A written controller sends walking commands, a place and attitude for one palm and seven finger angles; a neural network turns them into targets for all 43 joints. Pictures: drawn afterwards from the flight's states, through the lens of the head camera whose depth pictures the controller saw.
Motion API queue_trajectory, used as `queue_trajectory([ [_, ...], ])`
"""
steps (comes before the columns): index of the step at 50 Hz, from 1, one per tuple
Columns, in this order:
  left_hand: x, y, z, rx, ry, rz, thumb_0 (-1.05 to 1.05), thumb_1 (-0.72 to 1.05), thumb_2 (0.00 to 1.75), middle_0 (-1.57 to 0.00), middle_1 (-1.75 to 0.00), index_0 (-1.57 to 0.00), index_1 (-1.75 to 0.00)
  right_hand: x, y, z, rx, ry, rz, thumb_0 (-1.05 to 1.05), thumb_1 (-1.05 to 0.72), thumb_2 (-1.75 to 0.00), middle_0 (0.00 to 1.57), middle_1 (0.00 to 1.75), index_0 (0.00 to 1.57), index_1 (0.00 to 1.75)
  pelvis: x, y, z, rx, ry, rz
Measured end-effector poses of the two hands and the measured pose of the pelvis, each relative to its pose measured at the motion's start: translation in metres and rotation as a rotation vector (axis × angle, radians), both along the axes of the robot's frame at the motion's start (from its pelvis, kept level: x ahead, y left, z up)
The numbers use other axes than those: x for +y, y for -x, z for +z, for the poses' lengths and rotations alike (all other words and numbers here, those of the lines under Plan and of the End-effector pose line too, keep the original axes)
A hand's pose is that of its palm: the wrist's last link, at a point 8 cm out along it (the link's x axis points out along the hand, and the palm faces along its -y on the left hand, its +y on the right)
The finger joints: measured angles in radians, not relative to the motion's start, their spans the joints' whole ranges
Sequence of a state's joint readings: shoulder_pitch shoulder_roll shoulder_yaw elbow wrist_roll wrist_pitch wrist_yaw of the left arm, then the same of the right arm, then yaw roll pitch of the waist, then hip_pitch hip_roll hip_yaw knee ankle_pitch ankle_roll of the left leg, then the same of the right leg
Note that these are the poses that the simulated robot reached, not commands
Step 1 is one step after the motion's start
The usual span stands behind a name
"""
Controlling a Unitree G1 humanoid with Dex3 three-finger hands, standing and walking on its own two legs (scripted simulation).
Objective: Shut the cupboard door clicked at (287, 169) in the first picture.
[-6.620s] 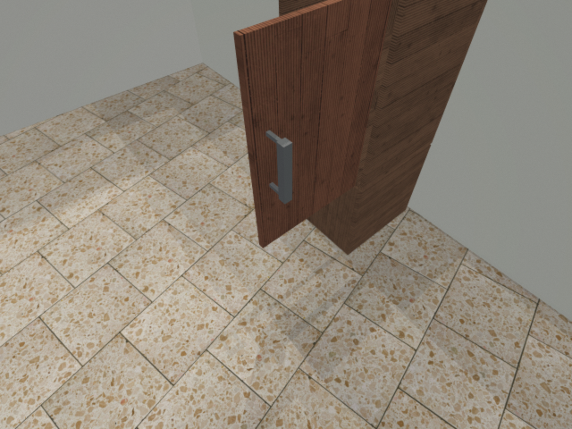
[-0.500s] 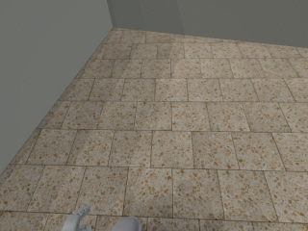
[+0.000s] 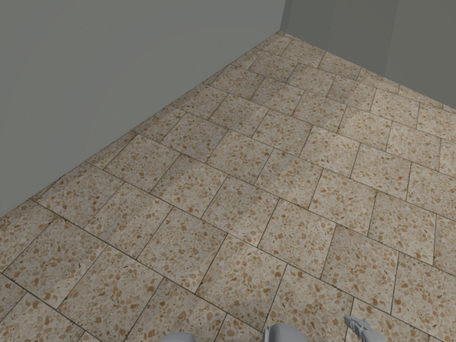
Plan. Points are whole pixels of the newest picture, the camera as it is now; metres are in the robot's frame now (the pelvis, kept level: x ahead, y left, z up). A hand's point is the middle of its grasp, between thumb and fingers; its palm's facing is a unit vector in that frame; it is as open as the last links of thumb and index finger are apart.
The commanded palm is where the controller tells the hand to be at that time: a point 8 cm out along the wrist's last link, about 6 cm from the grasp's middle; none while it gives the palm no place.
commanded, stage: walk to a spot facing it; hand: left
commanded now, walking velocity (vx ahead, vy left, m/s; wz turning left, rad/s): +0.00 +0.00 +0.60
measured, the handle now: out of the picture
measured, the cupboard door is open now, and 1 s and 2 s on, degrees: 90 90 90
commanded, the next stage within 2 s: none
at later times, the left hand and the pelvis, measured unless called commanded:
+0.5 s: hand out of the picture +0.04 +0.13 -0.14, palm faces +0.29 -0.92 -0.25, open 7.3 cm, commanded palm none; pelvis +0.01 -0.08 +0.01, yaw +18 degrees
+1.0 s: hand out of the picture -0.03 +0.16 -0.15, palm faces +0.56 -0.78 -0.27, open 7.4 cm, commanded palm none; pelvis +0.01 -0.08 +0.01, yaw +35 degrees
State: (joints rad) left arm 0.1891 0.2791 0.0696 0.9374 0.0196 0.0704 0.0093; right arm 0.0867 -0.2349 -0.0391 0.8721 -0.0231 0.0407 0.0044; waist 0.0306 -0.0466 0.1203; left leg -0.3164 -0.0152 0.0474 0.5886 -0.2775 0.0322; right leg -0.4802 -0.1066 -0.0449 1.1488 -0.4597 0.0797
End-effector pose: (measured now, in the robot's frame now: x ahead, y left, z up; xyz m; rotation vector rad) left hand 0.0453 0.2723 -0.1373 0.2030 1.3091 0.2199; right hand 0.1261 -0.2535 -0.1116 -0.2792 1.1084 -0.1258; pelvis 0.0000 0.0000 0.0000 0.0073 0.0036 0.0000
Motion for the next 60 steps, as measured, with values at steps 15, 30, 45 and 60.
queue_trajectory([
  [15, -0.065, -0.028, 0.027, -0.178, -0.048, 0.048, 0.01, 0.9, 0.89, -0.2, -0.29, -0.2, -0.3, -0.051, 0.028, -0.036, 0.18, -0.066, 0.029, 0.01, -0.9, -0.9, 0.2, 0.3, 0.2, 0.3, -0.059, -0.002, -0.002, 0.017, -0.011, 0.174],
  [30, -0.094, 0.076, 0.013, -0.084, 0.011, 0.341, 0.0, 0.91, 0.89, -0.2, -0.3, -0.2, -0.3, -0.023, -0.065, -0.01, 0.12, -0.019, 0.315, 0.01, -0.91, -0.9, 0.19, 0.3, 0.19, 0.29, -0.07, -0.006, 0.007, 0.004, -0.027, 0.395],
  [45, -0.067, 0.122, 0.014, -0.096, -0.019, 0.519, 0.01, 0.91, 0.89, -0.2, -0.29, -0.2, -0.3, 0.022, -0.089, 0.003, 0.06, 0.01, 0.512, 0.01, -0.9, -0.9, 0.2, 0.3, 0.2, 0.3, -0.067, 0.002, 0.008, -0.002, 0.022, 0.556],
  [60, -0.142, 0.113, 0.03, -0.128, -0.061, 0.648, 0.01, 0.9, 0.89, -0.2, -0.29, -0.2, -0.3, -0.015, -0.12, -0.025, 0.198, -0.001, 0.598, 0.01, -0.9, -0.9, 0.2, 0.3, 0.2, 0.29, -0.11, -0.027, 0.008, 0.011, -0.018, 0.755],
])
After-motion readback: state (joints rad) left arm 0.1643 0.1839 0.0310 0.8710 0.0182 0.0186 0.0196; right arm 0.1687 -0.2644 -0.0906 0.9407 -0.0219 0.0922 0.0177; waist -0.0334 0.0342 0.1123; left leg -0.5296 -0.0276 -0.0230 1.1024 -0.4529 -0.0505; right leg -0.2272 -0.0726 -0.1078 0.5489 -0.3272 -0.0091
